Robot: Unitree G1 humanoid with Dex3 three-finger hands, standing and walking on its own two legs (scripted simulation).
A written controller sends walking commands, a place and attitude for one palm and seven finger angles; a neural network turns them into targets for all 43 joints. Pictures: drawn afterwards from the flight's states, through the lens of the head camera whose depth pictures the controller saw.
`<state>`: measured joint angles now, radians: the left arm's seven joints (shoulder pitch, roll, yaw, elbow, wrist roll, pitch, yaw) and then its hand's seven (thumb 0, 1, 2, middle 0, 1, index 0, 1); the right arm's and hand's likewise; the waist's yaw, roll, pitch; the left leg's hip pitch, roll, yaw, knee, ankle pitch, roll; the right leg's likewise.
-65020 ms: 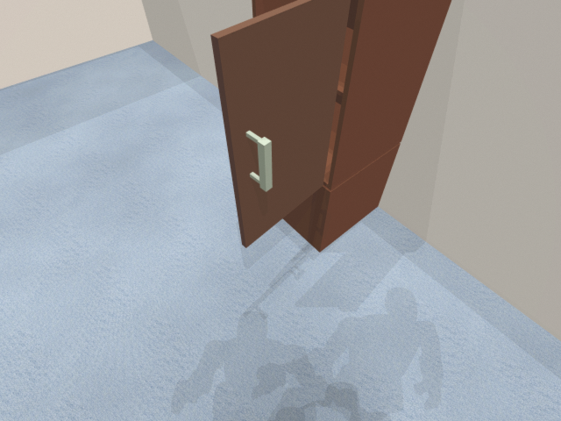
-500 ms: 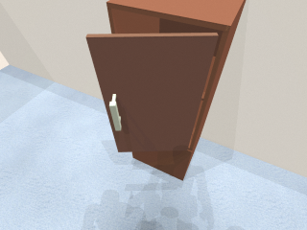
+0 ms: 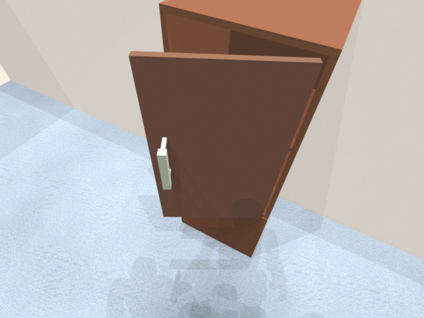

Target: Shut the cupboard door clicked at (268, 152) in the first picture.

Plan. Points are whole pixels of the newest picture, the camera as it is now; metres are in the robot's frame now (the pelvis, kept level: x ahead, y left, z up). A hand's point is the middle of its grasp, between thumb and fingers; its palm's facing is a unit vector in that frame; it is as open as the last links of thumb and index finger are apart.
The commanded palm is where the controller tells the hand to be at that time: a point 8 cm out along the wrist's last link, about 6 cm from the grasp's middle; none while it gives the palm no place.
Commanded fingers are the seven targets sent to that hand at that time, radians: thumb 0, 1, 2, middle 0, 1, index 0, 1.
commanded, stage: come to a stop and stand still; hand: left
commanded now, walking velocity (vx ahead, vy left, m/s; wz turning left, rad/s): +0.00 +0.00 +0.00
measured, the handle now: (165, 164) +0.46 +0.15 -0.02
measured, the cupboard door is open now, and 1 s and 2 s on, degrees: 28 28 28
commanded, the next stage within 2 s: look again from close up in 0.50 s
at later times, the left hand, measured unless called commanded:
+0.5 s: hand out of the picture +0.04 +0.19 -0.18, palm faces +0.01 -0.98 -0.22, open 7.4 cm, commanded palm none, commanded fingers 0.00 0.90 0.90 -0.20 -0.30 -0.20 -0.30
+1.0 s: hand out of the picture +0.01 +0.17 -0.18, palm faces +0.02 -0.98 -0.17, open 7.4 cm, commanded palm none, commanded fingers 0.00 0.90 0.90 -0.20 -0.30 -0.20 -0.30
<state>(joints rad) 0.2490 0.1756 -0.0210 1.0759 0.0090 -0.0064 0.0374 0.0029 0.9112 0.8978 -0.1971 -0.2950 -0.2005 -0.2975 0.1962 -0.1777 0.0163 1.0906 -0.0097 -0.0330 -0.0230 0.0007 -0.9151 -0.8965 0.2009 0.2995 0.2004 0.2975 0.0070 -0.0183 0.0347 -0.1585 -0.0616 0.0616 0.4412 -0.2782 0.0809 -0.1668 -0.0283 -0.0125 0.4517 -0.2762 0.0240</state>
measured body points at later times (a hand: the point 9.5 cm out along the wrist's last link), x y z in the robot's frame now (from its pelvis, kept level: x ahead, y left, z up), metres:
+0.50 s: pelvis +0.01 +0.01 +0.00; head +0.03 +0.02 +0.45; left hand +0.04 +0.25 -0.16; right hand +0.03 -0.23 -0.15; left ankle -0.02 +0.06 -0.74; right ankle -0.02 -0.14 -0.74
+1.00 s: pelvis +0.01 +0.00 +0.00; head +0.02 +0.02 +0.45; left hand +0.01 +0.23 -0.17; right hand +0.01 -0.22 -0.15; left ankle -0.02 +0.06 -0.74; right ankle -0.02 -0.14 -0.74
